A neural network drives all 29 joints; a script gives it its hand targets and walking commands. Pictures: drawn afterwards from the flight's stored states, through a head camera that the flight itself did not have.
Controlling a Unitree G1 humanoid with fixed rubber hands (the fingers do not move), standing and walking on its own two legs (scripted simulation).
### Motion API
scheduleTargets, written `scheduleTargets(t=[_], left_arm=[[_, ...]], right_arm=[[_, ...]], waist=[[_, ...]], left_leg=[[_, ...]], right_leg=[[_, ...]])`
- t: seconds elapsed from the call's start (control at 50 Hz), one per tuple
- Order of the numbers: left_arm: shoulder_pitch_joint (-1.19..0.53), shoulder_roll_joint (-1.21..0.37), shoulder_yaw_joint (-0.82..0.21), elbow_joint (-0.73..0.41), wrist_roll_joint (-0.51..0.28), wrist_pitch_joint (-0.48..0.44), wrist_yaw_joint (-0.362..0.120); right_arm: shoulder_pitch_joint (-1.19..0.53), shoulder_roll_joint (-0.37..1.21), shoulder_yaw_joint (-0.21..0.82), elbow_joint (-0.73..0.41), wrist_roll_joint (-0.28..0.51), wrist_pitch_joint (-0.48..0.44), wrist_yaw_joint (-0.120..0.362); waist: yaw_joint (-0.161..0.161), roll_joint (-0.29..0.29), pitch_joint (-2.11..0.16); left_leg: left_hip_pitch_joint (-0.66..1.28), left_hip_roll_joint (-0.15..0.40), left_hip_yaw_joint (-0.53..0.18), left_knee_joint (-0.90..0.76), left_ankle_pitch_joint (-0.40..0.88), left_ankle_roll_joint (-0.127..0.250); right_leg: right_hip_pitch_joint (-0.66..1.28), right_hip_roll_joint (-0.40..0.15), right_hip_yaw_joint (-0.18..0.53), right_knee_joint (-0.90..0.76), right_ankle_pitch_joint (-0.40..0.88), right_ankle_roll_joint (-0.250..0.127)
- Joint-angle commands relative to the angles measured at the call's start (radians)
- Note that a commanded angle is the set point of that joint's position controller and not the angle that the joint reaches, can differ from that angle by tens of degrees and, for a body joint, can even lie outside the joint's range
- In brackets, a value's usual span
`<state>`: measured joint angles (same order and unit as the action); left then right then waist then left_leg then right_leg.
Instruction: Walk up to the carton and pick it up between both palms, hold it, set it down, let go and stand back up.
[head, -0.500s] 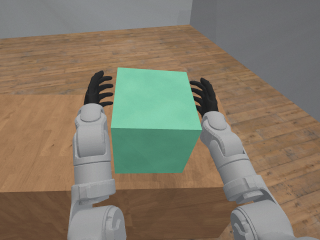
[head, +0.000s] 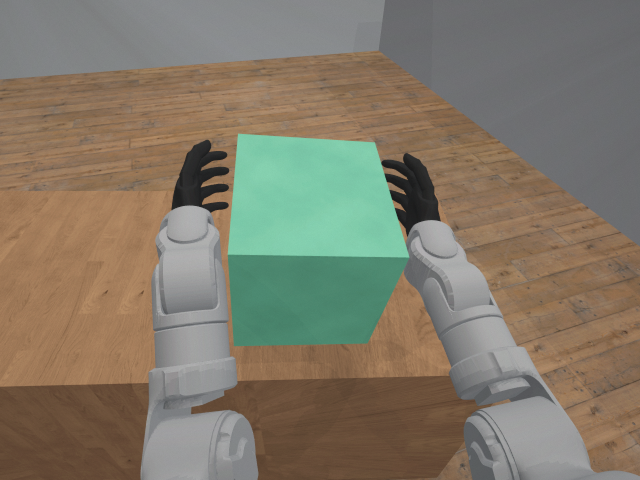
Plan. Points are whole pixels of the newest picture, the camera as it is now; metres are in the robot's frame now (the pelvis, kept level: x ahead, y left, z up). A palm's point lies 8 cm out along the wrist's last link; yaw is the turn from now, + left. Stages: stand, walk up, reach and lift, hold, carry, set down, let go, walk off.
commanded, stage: hold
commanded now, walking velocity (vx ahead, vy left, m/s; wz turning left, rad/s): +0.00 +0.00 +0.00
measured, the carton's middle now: (305, 242) +0.37 +0.01 +0.12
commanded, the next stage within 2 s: none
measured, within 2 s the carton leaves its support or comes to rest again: neither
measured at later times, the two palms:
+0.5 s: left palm (198, 210) +0.35 +0.13 +0.20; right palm (426, 216) +0.35 -0.13 +0.18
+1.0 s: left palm (192, 213) +0.36 +0.14 +0.19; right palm (419, 220) +0.35 -0.13 +0.17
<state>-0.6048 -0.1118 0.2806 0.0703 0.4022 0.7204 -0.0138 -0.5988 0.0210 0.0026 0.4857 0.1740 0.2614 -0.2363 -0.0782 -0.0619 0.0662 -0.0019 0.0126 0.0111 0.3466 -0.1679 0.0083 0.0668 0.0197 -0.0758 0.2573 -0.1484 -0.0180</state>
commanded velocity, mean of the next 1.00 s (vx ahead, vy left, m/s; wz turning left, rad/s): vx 0.00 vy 0.00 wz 0.00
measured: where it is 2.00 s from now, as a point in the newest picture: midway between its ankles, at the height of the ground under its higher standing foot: outside the picture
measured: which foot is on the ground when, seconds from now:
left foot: down 0.00-1.00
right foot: down 0.00-1.00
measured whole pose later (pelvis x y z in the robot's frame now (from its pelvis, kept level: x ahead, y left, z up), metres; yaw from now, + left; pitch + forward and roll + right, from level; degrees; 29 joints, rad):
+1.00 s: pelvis +0.00 +0.00 +0.00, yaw +1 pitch -10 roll -1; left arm -0.60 -0.10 0.29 0.08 0.39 0.73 -0.03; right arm -0.60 0.03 0.00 0.49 0.17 0.26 -0.25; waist -0.09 -0.07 0.07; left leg 0.00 0.01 0.00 0.33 -0.16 0.01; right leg 0.07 0.02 -0.08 0.25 -0.14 -0.02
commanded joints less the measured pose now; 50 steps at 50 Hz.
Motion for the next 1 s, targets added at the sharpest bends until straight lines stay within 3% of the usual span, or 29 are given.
scheduleTargets(t=[0.0, 0.26, 0.48, 0.74, 0.8, 0.82, 0.88, 0.98], left_arm=[[-0.507, -0.548, -0.48, 0.004, -0.143, -0.013, -0.118], [-0.506, -0.517, -0.461, -0.01, -0.142, -0.021, -0.146], [-0.51, -0.517, -0.464, -0.007, -0.143, -0.02, -0.137], [-0.528, -0.544, -0.472, 0.013, -0.147, -0.015, -0.131], [-0.531, -0.548, -0.481, -0.001, -0.15, -0.017, -0.127], [-0.541, -0.509, -0.449, -0.009, -0.134, -0.026, -0.142], [-0.519, -0.517, -0.459, -0.014, -0.139, -0.03, -0.155], [-0.53, -0.53, -0.492, -0.046, -0.154, -0.034, -0.146]], right_arm=[[-0.821, 0.519, 0.333, -0.311, 0.029, -0.1, 0.082], [-0.811, 0.55, 0.373, -0.344, 0.047, -0.089, 0.047], [-0.804, 0.552, 0.38, -0.334, 0.051, -0.075, 0.051], [-0.82, 0.524, 0.324, -0.303, 0.028, -0.088, 0.07], [-0.82, 0.523, 0.327, -0.306, 0.032, -0.092, 0.073], [-0.747, 0.567, 0.342, -0.255, 0.016, -0.076, 0.066], [-0.77, 0.563, 0.36, -0.287, 0.038, -0.075, 0.063], [-0.792, 0.564, 0.382, -0.327, 0.05, -0.086, 0.062]], waist=[[-0.002, 0.08, -0.316], [-0.01, 0.063, -0.355], [0.003, 0.059, -0.326], [-0.018, 0.09, -0.329], [-0.018, 0.096, -0.343], [-0.023, 0.054, -0.303], [-0.016, 0.075, -0.331], [-0.015, 0.083, -0.361]], left_leg=[[0.15, -0.005, 0.014, -0.032, 0.191, -0.009], [0.117, -0.032, 0.022, -0.016, 0.224, 0.006], [0.111, -0.028, 0.019, -0.032, 0.182, 0.01], [0.139, -0.014, 0.017, -0.03, 0.178, -0.007], [0.151, -0.012, 0.015, -0.023, 0.205, -0.012], [0.109, -0.038, 0.02, -0.037, 0.186, 0.0], [0.104, -0.038, 0.011, -0.04, 0.191, -0.007], [0.128, -0.032, 0.006, -0.017, 0.25, -0.018]], right_leg=[[-0.05, 0.029, -0.028, -0.036, 0.053, 0.038], [0.061, 0.011, -0.013, -0.012, 0.242, 0.077], [0.02, 0.014, -0.013, -0.021, 0.173, 0.072], [-0.03, 0.024, -0.026, -0.032, 0.083, 0.047], [-0.032, 0.027, -0.029, -0.029, 0.092, 0.045], [0.032, 0.01, -0.022, -0.035, 0.153, 0.073], [0.063, 0.01, -0.015, -0.016, 0.226, 0.077], [0.045, 0.024, -0.026, -0.013, 0.218, 0.066]])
